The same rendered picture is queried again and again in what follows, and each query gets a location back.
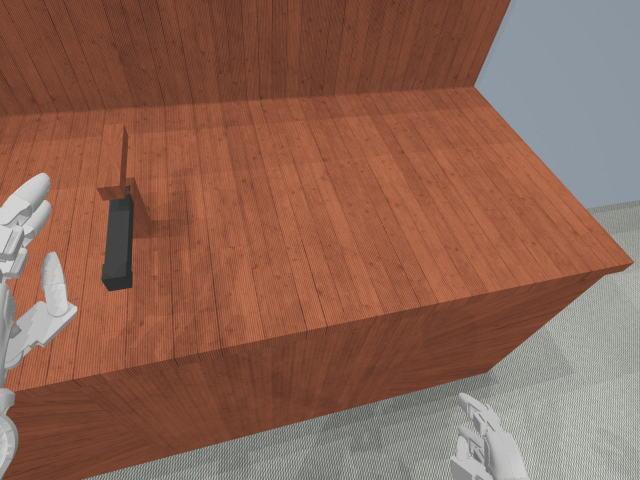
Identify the counter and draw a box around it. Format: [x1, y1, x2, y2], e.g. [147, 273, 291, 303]
[0, 0, 634, 480]

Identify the tap lever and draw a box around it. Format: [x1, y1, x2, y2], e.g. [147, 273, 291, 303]
[101, 186, 134, 291]

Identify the robot left hand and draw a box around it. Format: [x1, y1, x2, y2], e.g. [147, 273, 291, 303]
[0, 173, 77, 388]

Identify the robot right hand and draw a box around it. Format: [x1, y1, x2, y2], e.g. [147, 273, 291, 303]
[451, 393, 529, 480]

